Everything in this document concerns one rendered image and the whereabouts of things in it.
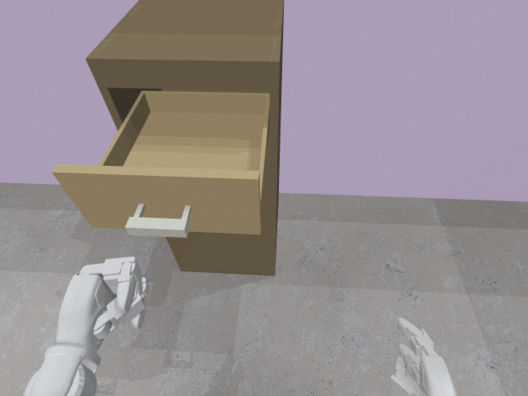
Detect drawer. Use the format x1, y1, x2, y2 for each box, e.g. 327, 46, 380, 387
52, 91, 270, 234

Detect cabinet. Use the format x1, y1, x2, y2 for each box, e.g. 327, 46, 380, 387
86, 0, 284, 276

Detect robot left hand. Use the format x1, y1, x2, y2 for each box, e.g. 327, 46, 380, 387
55, 257, 150, 351

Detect left robot forearm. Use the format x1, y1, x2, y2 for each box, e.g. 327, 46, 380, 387
23, 343, 101, 396

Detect robot right hand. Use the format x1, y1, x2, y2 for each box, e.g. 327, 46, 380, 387
391, 318, 458, 396

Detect handle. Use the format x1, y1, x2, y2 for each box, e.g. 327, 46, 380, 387
125, 204, 191, 238

